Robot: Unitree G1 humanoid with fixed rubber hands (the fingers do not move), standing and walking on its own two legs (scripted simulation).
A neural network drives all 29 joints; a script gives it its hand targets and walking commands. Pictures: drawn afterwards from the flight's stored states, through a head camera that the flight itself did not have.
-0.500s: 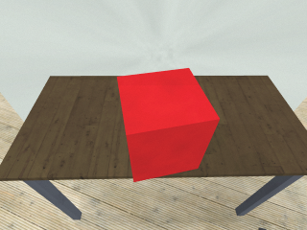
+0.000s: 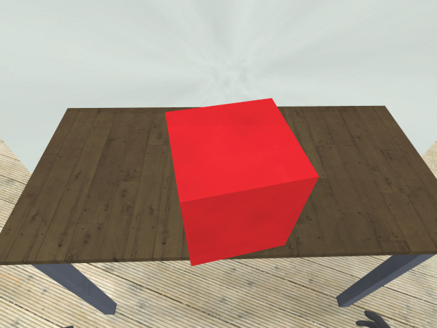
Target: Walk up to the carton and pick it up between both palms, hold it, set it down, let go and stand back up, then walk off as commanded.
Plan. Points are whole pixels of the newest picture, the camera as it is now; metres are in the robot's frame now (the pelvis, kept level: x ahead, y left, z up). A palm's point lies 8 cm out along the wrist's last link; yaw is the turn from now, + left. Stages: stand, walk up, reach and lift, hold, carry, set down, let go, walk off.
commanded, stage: walk up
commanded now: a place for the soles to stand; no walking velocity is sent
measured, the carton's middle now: (230, 184) +0.38 -0.02 +0.04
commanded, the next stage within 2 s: reach and lift in 0.36 s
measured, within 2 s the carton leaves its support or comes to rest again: neither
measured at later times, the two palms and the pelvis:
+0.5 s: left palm out of the picture +0.12 +0.31 -0.11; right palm out of the picture +0.12 -0.31 -0.11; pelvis -0.02 -0.01 -0.01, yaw +1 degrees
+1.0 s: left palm out of the picture +0.11 +0.26 -0.06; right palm out of the picture +0.12 -0.30 -0.06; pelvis -0.04 -0.05 +0.00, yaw +1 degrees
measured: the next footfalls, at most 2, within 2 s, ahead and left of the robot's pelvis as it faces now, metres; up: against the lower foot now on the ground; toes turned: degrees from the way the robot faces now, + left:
none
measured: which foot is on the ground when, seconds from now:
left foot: down 0.00-1.00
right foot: down 0.00-1.00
